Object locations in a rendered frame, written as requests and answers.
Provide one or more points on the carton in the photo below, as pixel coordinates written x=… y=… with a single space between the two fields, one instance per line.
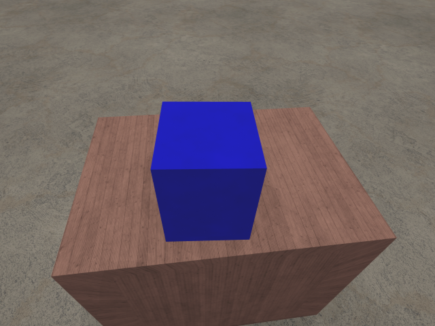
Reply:
x=208 y=169

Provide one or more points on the pedestal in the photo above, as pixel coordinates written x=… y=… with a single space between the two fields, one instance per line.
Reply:
x=315 y=230

